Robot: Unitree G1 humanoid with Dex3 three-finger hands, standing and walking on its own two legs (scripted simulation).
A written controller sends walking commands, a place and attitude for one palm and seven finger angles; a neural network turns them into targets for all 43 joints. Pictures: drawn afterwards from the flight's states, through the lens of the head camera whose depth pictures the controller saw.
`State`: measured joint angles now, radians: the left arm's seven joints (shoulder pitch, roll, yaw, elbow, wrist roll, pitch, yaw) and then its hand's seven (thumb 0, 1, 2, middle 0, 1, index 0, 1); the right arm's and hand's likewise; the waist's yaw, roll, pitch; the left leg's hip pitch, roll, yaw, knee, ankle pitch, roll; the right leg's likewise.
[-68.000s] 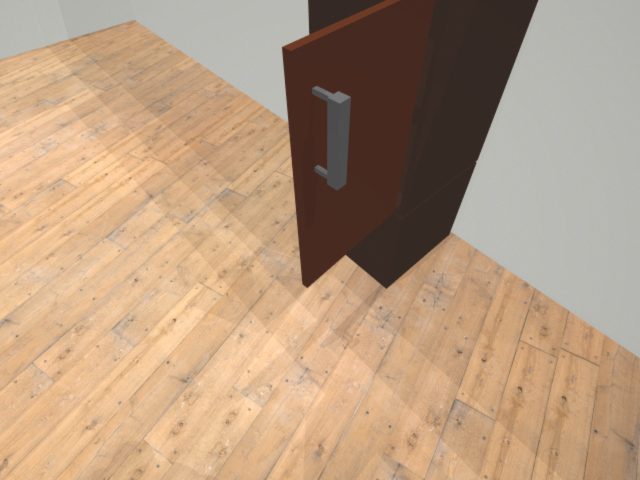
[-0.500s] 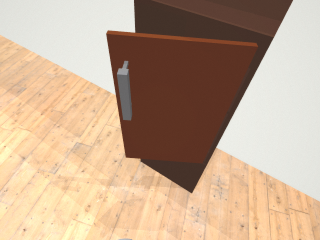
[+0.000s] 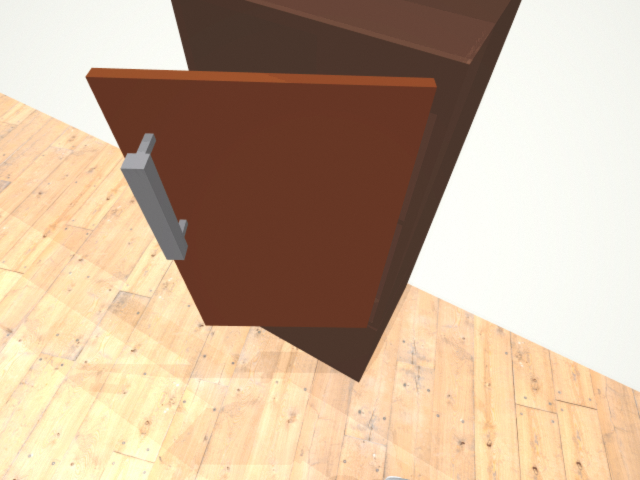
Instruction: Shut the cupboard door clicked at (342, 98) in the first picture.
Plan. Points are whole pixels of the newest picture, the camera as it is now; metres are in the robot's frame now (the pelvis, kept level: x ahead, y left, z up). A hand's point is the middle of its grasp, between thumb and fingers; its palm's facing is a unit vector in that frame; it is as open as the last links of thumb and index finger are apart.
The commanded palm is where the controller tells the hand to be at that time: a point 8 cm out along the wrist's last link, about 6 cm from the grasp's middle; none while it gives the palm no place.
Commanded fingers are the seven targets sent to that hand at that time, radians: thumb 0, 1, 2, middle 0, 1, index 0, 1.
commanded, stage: come to a stop and stand still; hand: left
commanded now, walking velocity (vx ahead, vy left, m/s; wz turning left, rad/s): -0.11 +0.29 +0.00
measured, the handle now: (163, 200) +0.43 +0.22 +0.10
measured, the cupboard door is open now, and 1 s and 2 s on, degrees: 29 29 29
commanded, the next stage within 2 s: look again from close up in 0.78 s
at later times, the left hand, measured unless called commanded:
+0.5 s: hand out of the picture -0.01 +0.21 -0.19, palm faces +0.12 -0.97 -0.20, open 7.4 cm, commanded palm none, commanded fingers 0.00 0.90 0.90 -0.20 -0.30 -0.20 -0.30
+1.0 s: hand out of the picture -0.02 +0.18 -0.17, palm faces -0.01 -0.97 -0.23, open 7.3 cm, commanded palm none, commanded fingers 0.00 0.90 0.90 -0.20 -0.30 -0.20 -0.30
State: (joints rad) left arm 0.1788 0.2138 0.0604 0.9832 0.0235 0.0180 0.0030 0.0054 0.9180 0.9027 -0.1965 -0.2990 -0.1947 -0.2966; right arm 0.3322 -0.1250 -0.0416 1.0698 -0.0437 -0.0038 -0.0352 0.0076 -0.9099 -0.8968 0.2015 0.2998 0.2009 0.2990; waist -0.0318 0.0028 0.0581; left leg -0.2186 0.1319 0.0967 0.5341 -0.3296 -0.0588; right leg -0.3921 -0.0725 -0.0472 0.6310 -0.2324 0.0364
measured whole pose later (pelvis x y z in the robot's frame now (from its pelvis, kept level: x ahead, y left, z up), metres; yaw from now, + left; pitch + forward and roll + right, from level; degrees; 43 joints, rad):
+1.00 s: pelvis -0.03 +0.00 +0.00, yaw +2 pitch +1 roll +0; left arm 0.26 0.14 -0.02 1.09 0.01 -0.02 0.04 0.01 0.93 0.90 -0.20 -0.30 -0.20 -0.30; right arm 0.36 -0.13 -0.01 1.09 -0.02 -0.01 -0.02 0.01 -0.91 -0.90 0.20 0.30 0.20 0.30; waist -0.04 0.05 0.03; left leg -0.29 0.00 0.08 0.58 -0.31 0.04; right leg -0.25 -0.01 -0.02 0.57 -0.34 0.00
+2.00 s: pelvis -0.08 -0.02 -0.08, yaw +2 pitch +10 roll -2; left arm 0.54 0.19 0.11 -0.07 -0.26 -0.57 -0.21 0.02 0.90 0.90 -0.54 -0.67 -0.54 -0.67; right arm 0.16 -0.25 -0.04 0.52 0.00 -0.29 -0.04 0.01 -0.91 -0.90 0.20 0.30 0.20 0.30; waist 0.06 0.00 -0.11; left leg -0.83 -0.01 -0.09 1.13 -0.48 -0.02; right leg -0.77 0.02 -0.08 1.11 -0.51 -0.04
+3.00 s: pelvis -0.04 -0.01 -0.02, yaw +2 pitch +4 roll -1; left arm 0.31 0.29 0.23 -0.23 -0.32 -0.09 -0.21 0.02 0.89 0.90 -1.30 -1.49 -1.29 -1.49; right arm 0.28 -0.24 0.06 0.55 0.03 -0.24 -0.08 0.02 -0.90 -0.90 0.20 0.30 0.20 0.30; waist 0.04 0.05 -0.08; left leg -0.45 -0.01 -0.06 0.79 -0.40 -0.01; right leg -0.40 0.02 -0.05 0.76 -0.42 -0.02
